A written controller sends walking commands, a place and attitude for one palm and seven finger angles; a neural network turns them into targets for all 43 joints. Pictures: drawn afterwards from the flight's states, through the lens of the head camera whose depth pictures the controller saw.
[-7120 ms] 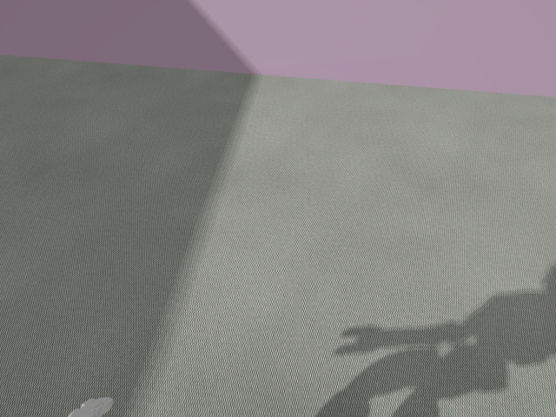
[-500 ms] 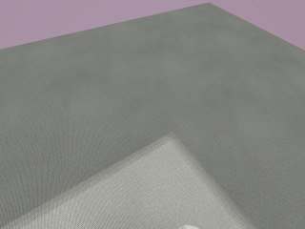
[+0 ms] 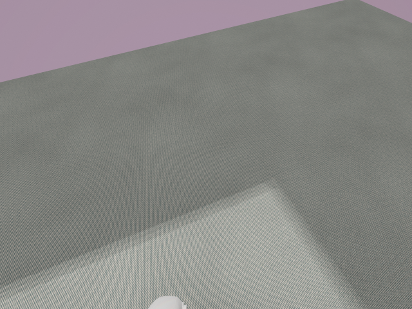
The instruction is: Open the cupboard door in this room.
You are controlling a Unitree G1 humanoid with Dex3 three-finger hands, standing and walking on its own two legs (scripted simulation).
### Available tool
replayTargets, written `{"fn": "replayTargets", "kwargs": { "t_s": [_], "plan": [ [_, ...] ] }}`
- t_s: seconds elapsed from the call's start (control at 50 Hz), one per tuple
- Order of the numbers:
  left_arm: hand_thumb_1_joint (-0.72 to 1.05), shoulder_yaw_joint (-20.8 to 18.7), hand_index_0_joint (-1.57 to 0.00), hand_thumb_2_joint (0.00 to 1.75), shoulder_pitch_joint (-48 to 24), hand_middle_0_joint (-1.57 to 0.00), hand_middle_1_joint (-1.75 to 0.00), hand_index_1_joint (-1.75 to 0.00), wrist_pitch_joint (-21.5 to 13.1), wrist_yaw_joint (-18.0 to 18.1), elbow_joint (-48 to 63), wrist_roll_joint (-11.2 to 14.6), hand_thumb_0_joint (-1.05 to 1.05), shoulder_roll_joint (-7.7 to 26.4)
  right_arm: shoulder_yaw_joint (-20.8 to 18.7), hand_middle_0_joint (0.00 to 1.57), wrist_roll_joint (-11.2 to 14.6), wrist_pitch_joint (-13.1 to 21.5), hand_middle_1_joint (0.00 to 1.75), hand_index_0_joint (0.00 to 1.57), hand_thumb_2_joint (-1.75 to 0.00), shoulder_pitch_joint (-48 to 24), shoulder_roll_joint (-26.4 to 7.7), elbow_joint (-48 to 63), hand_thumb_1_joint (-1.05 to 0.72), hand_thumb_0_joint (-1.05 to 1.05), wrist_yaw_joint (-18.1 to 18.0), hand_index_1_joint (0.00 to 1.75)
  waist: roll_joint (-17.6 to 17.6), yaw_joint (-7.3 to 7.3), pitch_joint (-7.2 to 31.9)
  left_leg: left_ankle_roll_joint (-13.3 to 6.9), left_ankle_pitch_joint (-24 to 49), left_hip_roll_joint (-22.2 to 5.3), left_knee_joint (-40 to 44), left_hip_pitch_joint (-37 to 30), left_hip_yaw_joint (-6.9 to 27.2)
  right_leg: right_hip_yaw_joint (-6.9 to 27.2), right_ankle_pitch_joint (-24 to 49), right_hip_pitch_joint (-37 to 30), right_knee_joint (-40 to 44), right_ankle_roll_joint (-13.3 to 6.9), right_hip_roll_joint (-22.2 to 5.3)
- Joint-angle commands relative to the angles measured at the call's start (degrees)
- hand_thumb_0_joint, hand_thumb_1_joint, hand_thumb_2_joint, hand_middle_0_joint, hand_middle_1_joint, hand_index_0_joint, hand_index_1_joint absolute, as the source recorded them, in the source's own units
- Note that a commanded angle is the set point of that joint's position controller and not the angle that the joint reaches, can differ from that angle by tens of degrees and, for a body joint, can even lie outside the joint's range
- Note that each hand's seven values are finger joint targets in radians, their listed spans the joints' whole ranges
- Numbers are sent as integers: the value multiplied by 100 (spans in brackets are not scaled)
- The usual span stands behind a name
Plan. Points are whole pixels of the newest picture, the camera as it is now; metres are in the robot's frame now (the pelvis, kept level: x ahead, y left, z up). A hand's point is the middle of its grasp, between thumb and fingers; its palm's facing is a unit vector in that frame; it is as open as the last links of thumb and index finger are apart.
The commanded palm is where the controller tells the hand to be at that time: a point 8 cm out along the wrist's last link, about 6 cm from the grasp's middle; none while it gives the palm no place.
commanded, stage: turn or walk to find it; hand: left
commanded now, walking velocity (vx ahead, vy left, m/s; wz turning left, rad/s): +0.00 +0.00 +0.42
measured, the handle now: out of the picture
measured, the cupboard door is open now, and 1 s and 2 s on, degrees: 0 0 0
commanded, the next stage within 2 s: none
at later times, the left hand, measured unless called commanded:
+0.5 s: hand out of the picture +0.03 +0.26 -0.16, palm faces +0.21 -0.94 -0.25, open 7.4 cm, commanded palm none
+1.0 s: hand out of the picture -0.08 +0.22 -0.17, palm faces +0.44 -0.87 -0.24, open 7.4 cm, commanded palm none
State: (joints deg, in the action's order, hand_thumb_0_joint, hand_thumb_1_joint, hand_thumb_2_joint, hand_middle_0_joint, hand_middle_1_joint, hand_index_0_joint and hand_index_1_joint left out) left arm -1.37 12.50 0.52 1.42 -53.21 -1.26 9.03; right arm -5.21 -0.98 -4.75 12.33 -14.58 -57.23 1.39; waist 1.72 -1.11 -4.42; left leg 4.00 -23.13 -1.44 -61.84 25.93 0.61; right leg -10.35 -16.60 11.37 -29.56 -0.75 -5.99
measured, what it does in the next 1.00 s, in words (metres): steps on the spot, turning left: left foot, then right foot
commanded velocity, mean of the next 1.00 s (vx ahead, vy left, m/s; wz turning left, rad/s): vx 0.00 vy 0.00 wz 0.42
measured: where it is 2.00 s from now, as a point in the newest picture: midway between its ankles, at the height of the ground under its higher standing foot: outside the picture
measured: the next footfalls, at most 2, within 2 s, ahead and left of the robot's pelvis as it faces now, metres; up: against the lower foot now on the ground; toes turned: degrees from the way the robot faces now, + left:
left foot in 0.18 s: +0.02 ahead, +0.15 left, +0.00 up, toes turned +9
right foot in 0.62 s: +0.04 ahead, -0.09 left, +0.00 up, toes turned +10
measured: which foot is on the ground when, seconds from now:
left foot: up 0.00-0.16, down 0.18-0.62, up 0.64-1.00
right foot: down 0.00-0.18, up 0.20-0.60, down 0.62-1.00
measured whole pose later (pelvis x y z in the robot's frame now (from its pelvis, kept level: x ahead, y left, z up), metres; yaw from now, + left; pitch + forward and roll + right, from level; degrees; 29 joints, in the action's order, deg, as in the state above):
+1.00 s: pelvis -0.04 +0.02 -0.01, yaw +25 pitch -1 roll +1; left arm -2.0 13.9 0.7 1.1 -54.5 -1.6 11.4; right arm -4.0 -0.4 -4.0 9.8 -14.0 -57.1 1.1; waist -0.4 0.5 -5.6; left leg 3.4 -25.1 -1.9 -44.3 18.9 -2.9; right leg -12.9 -18.4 12.2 -32.8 1.0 -8.3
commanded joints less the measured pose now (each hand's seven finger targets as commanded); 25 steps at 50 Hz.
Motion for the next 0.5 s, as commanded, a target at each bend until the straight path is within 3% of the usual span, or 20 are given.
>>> {"fn": "replayTargets", "kwargs": {
  "t_s": [0.0,0.04,0.06,0.1,0.12,0.14,0.16,0.18,0.2,0.24,0.28,0.38,0.48],
  "plan": [
    [90,-379,-20,90,417,-20,-30,-30,-87,53,190,-59,0,1412,61,20,20,182,30,20,-90,-579,-186,566,-90,0,-32,30,-1263,383,355,-5,-317,-36,989,109,-306,883,2405,-597,884,-705,-1413],
    [90,-425,-20,90,453,-20,-30,-30,-68,50,152,-69,0,1488,101,20,49,239,30,20,-90,-594,-163,589,-90,0,-44,30,-1418,425,519,-68,-399,-13,1623,-175,-436,863,2763,-714,654,-744,-1474],
    [90,-434,-20,90,395,-20,-30,-30,-57,48,111,-66,0,1517,106,20,64,265,30,20,-90,-511,-162,576,-90,0,-53,30,-1400,373,562,-93,-312,-2,2017,-398,-505,794,2837,-697,498,-689,-1501],
    [90,-443,-20,90,278,-20,-30,-30,-16,32,107,-19,0,1533,108,20,48,321,30,20,-90,-130,-228,483,-90,0,-71,30,-1205,157,746,-157,599,62,3144,-1141,-646,467,2566,-452,20,-358,-1335],
    [90,-427,-20,90,277,-20,-30,-30,25,13,124,35,0,1434,71,20,35,366,30,20,-90,62,-420,440,-90,0,-63,30,-758,27,846,-245,1337,-88,3840,-1861,-473,253,2016,76,-514,-67,-1167],
    [90,-396,-20,90,390,-20,-30,-30,72,-16,254,74,0,1126,-48,20,-11,428,30,20,-90,220,-974,471,-90,0,-78,30,679,-42,990,-715,2535,-1281,4183,-2640,1074,-43,216,1286,-1571,335,-534],
    [90,-251,-20,90,56,-20,-30,-30,94,-34,471,40,0,861,-118,20,0,388,30,20,-90,496,-1365,450,-90,0,-96,30,1487,-197,811,-1290,3798,-2155,4323,-2491,1889,158,-2004,1920,-2532,505,-119],
    [90,-255,-20,90,-286,-20,-30,-30,175,20,474,18,0,919,-121,20,-19,403,30,20,-90,601,-1265,332,-90,0,-169,30,1321,-349,800,-1442,3285,-2114,4432,-2053,1932,675,-1977,1880,-3095,474,-129],
    [90,-297,-20,90,-432,-20,-30,-30,189,2,431,35,0,934,-90,20,-31,391,30,20,-90,343,-1153,368,-90,0,-222,30,1259,-235,507,-1439,2896,-1867,4447,-1827,1795,854,-1616,2069,-3389,454,-137],
    [90,-319,-20,90,-210,-20,-30,-30,160,-66,236,35,0,957,28,20,-30,417,30,20,-90,-210,-861,519,-90,0,-240,30,828,43,361,-1301,2956,-1408,4374,-1684,1198,888,-915,1944,-3474,476,-127],
    [90,-298,-20,90,-63,-20,-30,-30,143,-85,130,34,0,943,36,20,-8,459,30,20,-90,-223,-811,549,-90,0,-245,30,626,70,518,-1270,3266,-1242,4325,-1832,1001,859,-733,1815,-3327,530,-69],
    [90,-273,-20,90,-280,-20,-30,-30,140,-60,285,50,0,879,-11,20,-15,434,30,20,-90,58,-834,492,-90,0,-232,30,551,-73,619,-1386,3318,-1240,4274,-2112,1276,880,-845,1734,-2631,570,89],
    [90,-238,-20,90,-293,-20,-30,-30,94,-31,403,79,0,774,-67,20,-56,369,30,20,-90,-16,-862,563,-90,0,-208,30,740,-61,661,-1388,3283,-1159,4097,-1758,1623,819,-928,1051,-1412,494,308]
  ]
}}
